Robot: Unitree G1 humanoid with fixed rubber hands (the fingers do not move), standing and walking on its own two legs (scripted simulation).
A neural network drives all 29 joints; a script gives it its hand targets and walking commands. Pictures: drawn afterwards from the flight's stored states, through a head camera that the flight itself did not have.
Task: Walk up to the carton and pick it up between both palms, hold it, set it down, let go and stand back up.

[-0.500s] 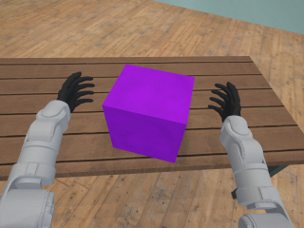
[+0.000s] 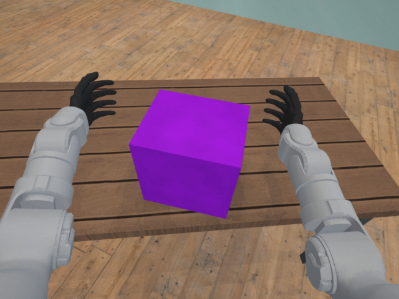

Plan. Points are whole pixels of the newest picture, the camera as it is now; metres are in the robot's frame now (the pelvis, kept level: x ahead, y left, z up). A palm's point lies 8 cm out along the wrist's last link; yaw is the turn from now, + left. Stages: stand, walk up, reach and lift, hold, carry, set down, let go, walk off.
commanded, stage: reach and lift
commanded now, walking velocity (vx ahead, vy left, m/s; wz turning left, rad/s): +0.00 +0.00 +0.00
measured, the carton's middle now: (193, 155) +0.45 -0.03 -0.02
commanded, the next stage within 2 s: none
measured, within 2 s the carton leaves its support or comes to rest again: neither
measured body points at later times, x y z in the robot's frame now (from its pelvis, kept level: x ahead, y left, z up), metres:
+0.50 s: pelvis +0.00 +0.00 +0.00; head +0.04 +0.02 +0.45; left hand +0.50 +0.16 +0.12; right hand +0.42 -0.23 +0.12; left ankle -0.03 +0.10 -0.74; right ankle +0.00 -0.13 -0.74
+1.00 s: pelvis -0.02 -0.01 -0.02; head +0.07 +0.01 +0.42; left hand +0.47 +0.14 +0.03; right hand +0.40 -0.25 +0.05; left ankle -0.03 +0.10 -0.74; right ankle +0.00 -0.13 -0.74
